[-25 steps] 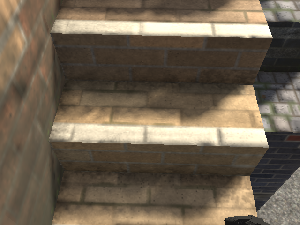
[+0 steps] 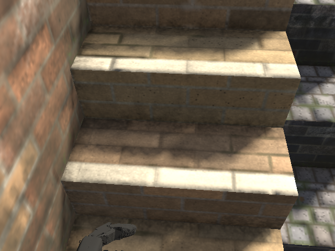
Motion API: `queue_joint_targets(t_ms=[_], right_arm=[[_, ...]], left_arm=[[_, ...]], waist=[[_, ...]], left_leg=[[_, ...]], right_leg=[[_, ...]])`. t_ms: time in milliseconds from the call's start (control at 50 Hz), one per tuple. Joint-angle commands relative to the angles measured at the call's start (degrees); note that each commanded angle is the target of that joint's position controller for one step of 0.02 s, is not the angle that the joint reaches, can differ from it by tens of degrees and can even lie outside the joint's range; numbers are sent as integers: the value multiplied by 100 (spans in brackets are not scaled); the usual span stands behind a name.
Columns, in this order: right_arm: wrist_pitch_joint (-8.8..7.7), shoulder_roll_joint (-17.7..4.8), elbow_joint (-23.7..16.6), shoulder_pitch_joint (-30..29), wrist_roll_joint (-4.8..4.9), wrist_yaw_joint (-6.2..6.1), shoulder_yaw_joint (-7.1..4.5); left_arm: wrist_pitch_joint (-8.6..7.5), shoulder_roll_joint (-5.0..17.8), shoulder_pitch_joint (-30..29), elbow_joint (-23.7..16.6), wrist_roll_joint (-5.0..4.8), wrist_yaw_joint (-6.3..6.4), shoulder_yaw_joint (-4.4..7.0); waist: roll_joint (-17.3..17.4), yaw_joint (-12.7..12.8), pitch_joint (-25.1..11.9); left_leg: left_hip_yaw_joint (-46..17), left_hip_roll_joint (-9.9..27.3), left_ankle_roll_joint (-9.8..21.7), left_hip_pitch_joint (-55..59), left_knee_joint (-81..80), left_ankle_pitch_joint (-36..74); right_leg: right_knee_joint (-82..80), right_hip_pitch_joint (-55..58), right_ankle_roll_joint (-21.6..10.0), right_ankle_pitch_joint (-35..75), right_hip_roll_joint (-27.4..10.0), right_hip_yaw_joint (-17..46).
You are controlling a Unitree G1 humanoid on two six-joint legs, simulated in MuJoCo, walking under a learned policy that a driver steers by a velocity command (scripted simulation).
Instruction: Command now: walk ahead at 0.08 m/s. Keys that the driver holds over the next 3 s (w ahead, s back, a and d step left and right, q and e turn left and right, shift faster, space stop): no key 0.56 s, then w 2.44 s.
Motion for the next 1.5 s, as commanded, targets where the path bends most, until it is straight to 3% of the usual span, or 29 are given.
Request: queue_joint_targets(t_ms=[20, 60, 180, 320, 340, 360, 380, 420, 460, 500, 540, 560, 620, 660, 800, 840, 880, 920, 1040, 1060, 1080, 1100, 1120, 1140, 1180, 1220, 1280, 1460, 1500], right_arm=[[209, 468, -1514, -916, -365, -214, 60], [330, 573, -1949, -956, -502, -443, 191], [438, 236, -1853, -605, -131, -532, 67], [499, 124, -2125, -1859, -336, -512, 42], [439, -459, -1667, -336, -111, 148, 132], [522, -1, -2047, -1848, -434, -173, 18], [340, -606, -1766, -886, -116, 377, 186], [126, -719, -1529, -289, -53, 762, 135], [201, -8, -1638, -854, -230, 1120, 323], [295, 622, -1888, -1203, -209, 1554, 632], [60, -60, -1928, -557, -303, 1324, 445], [-48, -1389, -1803, -545, -287, 1169, 89], [78, -512, -1343, 455, -331, 1155, 209], [49, -1272, -755, 1626, -529, 1054, -112], [-91, 243, 518, 887, -767, 1059, 312], [-179, -251, 275, -72, -795, 1125, 226], [-233, -1227, 157, 14, -378, 1316, -66], [-261, -1138, 91, 228, -381, 1414, 106], [-160, -1246, 814, 951, -601, 1374, 92], [-218, -1084, -329, -505, 210, 336, 6], [-187, -1084, -579, -590, 352, 126, 77], [-135, -857, -1042, -1445, 27, 143, 33], [-79, -378, -1283, -1742, -399, 113, 140], [-60, 125, -1222, -1276, -503, 131, 192], [22, 327, -1493, -968, -417, -76, 255], [80, 463, -1699, -1126, -486, -191, 328], [167, 220, -1851, -1447, -222, -139, 277], [571, 510, -2802, -3136, -79, -9, 311], [747, 616, -2869, -3057, 7, -84, 396]], left_arm=[[74, 1483, 1654, 654, -154, 94, 578], [46, 935, 1017, 805, -212, 120, 429], [-337, 1092, 1403, 613, -31, -11, 466], [-649, 1405, 2622, 771, -119, 145, 626], [-487, 1279, 1798, -411, -79, 4, 153], [-638, 1910, 2535, 599, -221, 205, 712], [-489, 1379, 1524, -747, -6, 55, 120], [-411, 1238, -143, -1412, -133, -134, -60], [-370, 1705, 431, -1003, -444, 156, 283], [-208, 2087, 2012, -62, -410, 300, 568], [-259, 2015, 2555, 122, -614, 159, 632], [-366, 1363, 3483, 85, -319, 76, 463], [-113, 939, 1199, -149, -463, -420, 200], [-176, 1208, 663, -474, -367, -224, 252], [349, 980, -95, -1131, -416, -16, -14], [598, 1143, -94, -1219, -305, -70, -42], [627, 1266, -1457, -1565, -330, -192, -139], [390, 864, -327, -625, -270, -231, -264], [281, 1240, 288, -116, -346, -307, -264], [137, 729, 1485, -91, 62, -247, -47], [97, 1275, 1906, 74, 186, -184, 158], [131, 1848, 2962, 423, 151, -42, 411], [112, 2054, 2874, 531, -90, -22, 538], [-1, 1826, 2756, 567, -309, -49, 528], [-299, 1436, 2181, 732, -250, -196, 533], [-482, 820, 2296, 997, -189, -218, 441], [-633, 790, 2802, 1081, -73, -117, 422], [-526, 1115, 4227, 1216, -61, -19, 476], [-482, 1184, 4722, 1487, -161, 219, 492]], waist=[[-702, 217, -557], [-624, -302, 923], [-115, -492, 696], [-773, 256, 493], [-1859, 312, 42], [-429, 97, 448], [-1127, 529, 24], [-534, -223, -349], [-600, 96, 332], [-1303, 287, 660], [-1041, 46, -565], [477, 867, -1952], [540, -390, -744], [980, -880, -717], [53, -253, 7], [-188, 212, -370], [310, -69, -2], [1189, -14, -6], [659, 458, -778], [-568, 779, -871], [-1642, 1068, -960], [-2734, 1446, -944], [-2175, 1182, -460], [-1427, 765, -310], [-1085, -51, 642], [-708, -284, 863], [-101, -140, 1154], [-1046, 416, 1392], [-1613, 375, 1163]], left_leg=[[-1097, -466, -153, -2800, 5883, -1074], [-761, -352, -127, -3878, 6527, -1335], [-264, -467, -454, -2945, 5412, -169], [-476, -355, -487, -4696, 6391, -971], [-1048, -501, -687, -5227, 8781, -1582], [-563, -173, -521, -5131, 6558, -1461], [-811, -115, -773, -4995, 7443, -1194], [-33, 513, -1224, -2648, 4682, -594], [924, 789, -1060, -960, 137, -414], [958, 527, -825, -420, -2270, 656], [667, 216, -231, 329, -3824, 1461], [-361, 1391, 1320, 1890, -2013, 6239], [-1356, 2066, 1146, 2119, -2864, 3084], [-2422, 2673, 1862, 2320, -3374, 2139], [-1102, 2608, 1464, 1897, -4619, 446], [-146, 1824, 836, 580, -4917, -1009], [-70, 1730, 849, -1417, -6316, -1993], [250, 1826, 947, -168, -6206, -682], [989, 1511, 573, 1330, -4093, 4321], [1458, 1737, 749, 889, -2777, 5666], [1312, 1460, 589, -258, -1048, 4553], [891, 724, 506, -1796, 907, 588], [-212, 213, 234, -3014, 3498, -820], [-1418, -47, 104, -3447, 5160, -744], [-1017, -42, 117, -3925, 5940, -486], [-967, -114, 177, -4063, 6165, -343], [-736, -370, 44, -4335, 5821, -547], [1117, -719, 40, -5295, 5832, -955], [1881, -412, 207, -4829, 5146, -1344]], right_leg=[[-4238, 2808, -1379, 1238, -1632, 4574], [-4539, 1700, -580, -761, -1263, 3377], [-4697, 1776, -468, 2772, -1121, 1712], [-5060, 4506, -903, 3844, -1782, 1963], [-4955, 3876, -1539, 3396, -2121, 2936], [-5323, 5239, -985, 2952, -2026, 1922], [-4785, 3928, -976, 2682, -1815, 2261], [-4702, 2698, -127, 2551, -1292, 1101], [-4998, 2025, 486, 1465, -573, 498], [-4824, 2990, 122, 2195, -988, 1133], [-3443, 4264, -68, 5073, -1442, 1478], [-2655, 3640, 729, 3280, -574, 737], [-53, 355, 1357, -737, -293, 470], [3718, -1396, 1032, -778, -339, 930], [5033, -3910, -702, -1453, -800, 1674], [2620, -2638, -702, -70, -1198, 1076], [1237, -605, -282, -3018, -606, 78], [1998, -505, -244, -2266, -213, -474], [-152, 641, -727, -1740, 93, 1078], [-857, 1902, -737, -1567, 209, 586], [-2467, 2765, -852, -2224, -381, 2437], [-4236, 3515, -791, -2140, -887, 4787], [-4860, 3610, -374, -1095, -968, 5844], [-4652, 3528, 228, 396, -1267, 5710], [-4251, 2742, 460, 446, -1259, 4600], [-4205, 2572, 734, 1658, -1218, 3588], [-4667, 2769, 781, 2696, -1384, 3016], [-5702, 3519, 933, 4000, -804, 1255], [-6329, 4275, 598, 7213, -1200, 1125]])
Next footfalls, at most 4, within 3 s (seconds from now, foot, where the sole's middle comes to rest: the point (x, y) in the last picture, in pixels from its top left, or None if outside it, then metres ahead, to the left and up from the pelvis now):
0.52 left None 0.18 0.22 -0.65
0.94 right None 0.33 -0.11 -0.46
1.60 left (180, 159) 0.61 0.01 -0.26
1.90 right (274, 98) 0.65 -0.23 -0.06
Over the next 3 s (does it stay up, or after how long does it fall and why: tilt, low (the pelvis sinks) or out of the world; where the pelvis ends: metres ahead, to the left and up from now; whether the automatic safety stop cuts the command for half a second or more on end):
stays up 1.07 -0.11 0.83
